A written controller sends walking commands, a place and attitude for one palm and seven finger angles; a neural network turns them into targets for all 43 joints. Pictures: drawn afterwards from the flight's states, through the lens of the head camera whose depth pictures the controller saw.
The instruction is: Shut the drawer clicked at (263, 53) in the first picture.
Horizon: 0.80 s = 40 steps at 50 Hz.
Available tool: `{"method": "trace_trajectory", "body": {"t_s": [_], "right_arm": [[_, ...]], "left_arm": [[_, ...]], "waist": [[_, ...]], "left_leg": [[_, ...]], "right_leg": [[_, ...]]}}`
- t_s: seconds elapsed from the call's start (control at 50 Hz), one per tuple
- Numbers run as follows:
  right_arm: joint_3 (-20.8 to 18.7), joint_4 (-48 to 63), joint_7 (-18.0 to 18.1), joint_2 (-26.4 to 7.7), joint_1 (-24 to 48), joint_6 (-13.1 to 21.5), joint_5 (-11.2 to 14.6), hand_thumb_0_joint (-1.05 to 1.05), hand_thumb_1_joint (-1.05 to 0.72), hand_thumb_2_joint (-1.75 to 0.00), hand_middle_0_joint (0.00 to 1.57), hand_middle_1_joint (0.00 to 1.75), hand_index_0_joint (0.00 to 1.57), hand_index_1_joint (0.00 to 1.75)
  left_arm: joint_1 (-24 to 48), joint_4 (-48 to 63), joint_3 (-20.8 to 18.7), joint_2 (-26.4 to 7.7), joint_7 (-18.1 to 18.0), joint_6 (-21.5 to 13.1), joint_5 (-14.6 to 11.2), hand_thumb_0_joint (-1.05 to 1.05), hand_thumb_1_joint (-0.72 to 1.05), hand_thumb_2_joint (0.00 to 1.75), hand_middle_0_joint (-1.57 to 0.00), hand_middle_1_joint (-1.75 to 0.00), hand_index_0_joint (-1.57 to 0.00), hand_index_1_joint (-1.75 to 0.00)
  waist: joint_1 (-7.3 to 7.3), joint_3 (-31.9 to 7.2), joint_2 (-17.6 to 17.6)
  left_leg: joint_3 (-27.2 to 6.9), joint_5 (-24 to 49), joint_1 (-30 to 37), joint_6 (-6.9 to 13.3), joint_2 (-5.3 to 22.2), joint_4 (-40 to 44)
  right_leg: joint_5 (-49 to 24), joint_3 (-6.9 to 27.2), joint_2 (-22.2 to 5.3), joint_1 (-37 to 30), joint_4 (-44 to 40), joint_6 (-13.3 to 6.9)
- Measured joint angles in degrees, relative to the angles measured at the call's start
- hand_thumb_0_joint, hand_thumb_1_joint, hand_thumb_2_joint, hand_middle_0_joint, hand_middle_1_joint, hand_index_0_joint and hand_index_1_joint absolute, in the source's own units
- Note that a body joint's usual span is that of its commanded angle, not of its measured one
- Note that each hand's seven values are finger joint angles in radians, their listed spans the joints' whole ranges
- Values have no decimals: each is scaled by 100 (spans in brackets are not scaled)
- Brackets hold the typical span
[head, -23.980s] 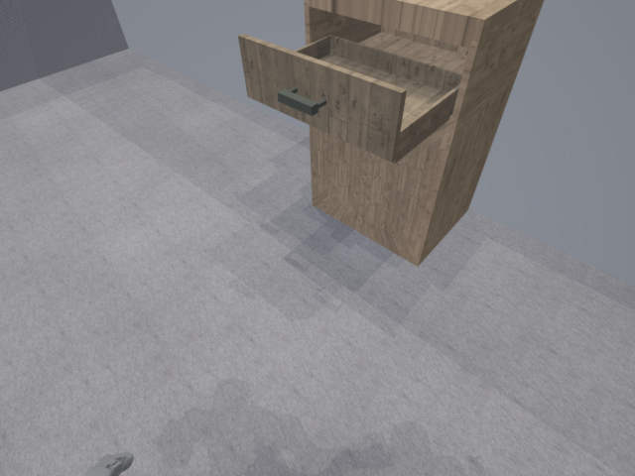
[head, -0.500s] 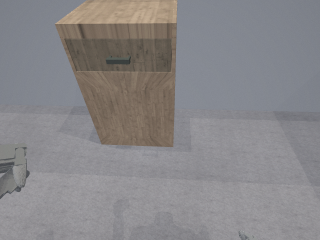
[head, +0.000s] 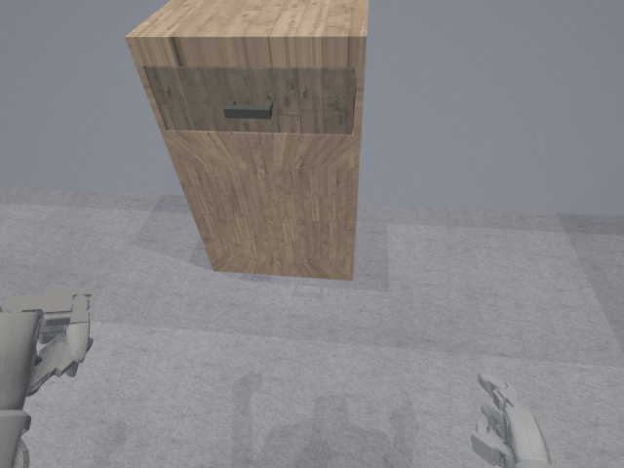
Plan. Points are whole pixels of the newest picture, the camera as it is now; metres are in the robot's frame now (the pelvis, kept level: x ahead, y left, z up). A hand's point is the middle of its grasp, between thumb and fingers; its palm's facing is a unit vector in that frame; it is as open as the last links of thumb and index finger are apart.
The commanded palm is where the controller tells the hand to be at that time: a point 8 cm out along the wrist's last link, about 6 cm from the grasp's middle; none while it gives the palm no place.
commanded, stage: let the arm hang, fingers relaxed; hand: left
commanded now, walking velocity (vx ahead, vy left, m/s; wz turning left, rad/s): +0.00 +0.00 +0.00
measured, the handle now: (250, 107) +0.95 +0.23 +0.00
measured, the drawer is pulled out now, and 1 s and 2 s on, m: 0.00 0.00 0.00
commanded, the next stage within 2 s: look to check the result in 1.06 s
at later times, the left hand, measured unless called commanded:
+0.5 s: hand out of the picture -0.06 +0.25 -0.17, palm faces +0.01 -0.97 -0.26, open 4.9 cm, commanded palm none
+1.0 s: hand out of the picture +0.04 +0.25 -0.16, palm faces -0.01 -0.97 -0.25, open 7.3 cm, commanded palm none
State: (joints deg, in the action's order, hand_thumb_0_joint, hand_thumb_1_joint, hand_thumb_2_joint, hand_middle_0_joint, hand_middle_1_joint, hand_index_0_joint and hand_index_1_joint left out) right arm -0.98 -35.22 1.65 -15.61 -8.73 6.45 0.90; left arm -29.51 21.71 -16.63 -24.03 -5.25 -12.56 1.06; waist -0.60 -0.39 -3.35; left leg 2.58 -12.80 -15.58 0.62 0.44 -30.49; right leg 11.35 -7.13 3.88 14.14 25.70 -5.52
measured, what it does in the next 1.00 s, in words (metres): stands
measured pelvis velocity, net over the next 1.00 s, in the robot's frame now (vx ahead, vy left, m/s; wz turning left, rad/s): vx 0.00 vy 0.05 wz -0.01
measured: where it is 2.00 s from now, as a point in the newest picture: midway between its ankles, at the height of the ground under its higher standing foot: outside the picture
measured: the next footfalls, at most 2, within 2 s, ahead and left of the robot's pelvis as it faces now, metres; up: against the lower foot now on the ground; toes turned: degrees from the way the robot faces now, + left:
none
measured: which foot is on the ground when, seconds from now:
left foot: down 0.00-1.00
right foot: down 0.00-1.00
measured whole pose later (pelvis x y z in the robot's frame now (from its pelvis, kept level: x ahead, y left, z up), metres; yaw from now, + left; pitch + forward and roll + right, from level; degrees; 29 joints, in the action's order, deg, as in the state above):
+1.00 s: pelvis +0.00 +0.05 +0.01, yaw +0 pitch -1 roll +0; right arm -0.7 -64.1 1.0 -13.8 -12.1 0.2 -1.1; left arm -10.7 -65.2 -0.3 -12.2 -0.5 -0.4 1.2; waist 0.4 1.1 -1.6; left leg 3.5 -9.6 -10.4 4.4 -3.4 -20.5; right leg 8.8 -4.1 1.3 11.8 21.2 -2.7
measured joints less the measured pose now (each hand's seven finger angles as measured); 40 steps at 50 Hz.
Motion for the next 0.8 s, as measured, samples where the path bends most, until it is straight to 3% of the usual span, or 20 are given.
{"method": "trace_trajectory", "body": {"t_s": [0.04,0.1,0.22,0.28,0.32,0.5,0.66,0.8], "right_arm": [[16,-322,-179,-220,97,-139,-13,1,-90,-90,20,30,20,30],[17,-702,-251,-337,161,-407,-63,1,-90,-89,20,30,20,30],[167,-1238,-263,-130,-246,-747,-251,1,-90,-89,20,30,20,30],[224,-1549,-252,-41,-493,-826,-285,1,-90,-89,20,30,20,30],[214,-1780,-224,22,-661,-857,-270,1,-90,-89,20,30,20,30],[90,-2479,-87,180,-919,-839,-220,1,-90,-89,20,30,20,30],[62,-2709,-71,294,-693,-759,-209,1,-90,-89,20,30,20,30],[45,-2812,-79,320,-469,-683,-199,1,-90,-89,20,30,20,30]], "left_arm": [[619,-1395,497,20,282,456,78,0,89,90,-139,-159,-140,-158],[1267,-3441,1011,309,457,1099,128,0,90,90,-134,-154,-135,-154],[1483,-5990,1562,899,516,1637,93,1,91,90,-117,-137,-117,-136],[1366,-6771,1742,1133,566,1647,78,1,91,90,-106,-125,-106,-125],[1273,-7160,1616,1228,468,1574,-34,1,91,90,-99,-117,-98,-119],[1043,-8372,1593,956,493,1444,6,1,91,90,-65,-80,-64,-81],[1326,-8672,1575,936,473,1380,23,1,91,90,-35,-47,-35,-48],[1614,-8696,1591,1030,467,1296,18,0,91,90,-24,-35,-24,-34]], "waist": [[-24,-91,-203],[73,-95,-340],[181,210,144],[126,377,340],[60,433,407],[5,354,264],[13,184,90],[35,110,117]], "left_leg": [[-87,-89,-189,48,-68,-270],[-157,-345,-334,126,-136,-529],[-95,-240,-348,231,-230,-535],[-68,-56,-279,250,-238,-257],[-86,53,-235,250,-238,-83],[-52,298,23,315,-243,401],[53,379,238,378,-342,752],[116,387,388,414,-412,847]], "right_leg": [[113,-64,-73,177,278,-29],[309,-132,-162,400,725,15],[316,-79,-270,476,877,140],[145,-26,-249,417,604,162],[-6,-30,-228,340,368,142],[-253,51,-177,27,-259,168],[-99,217,-242,-26,-290,250],[-344,299,-301,-111,-309,290]]}}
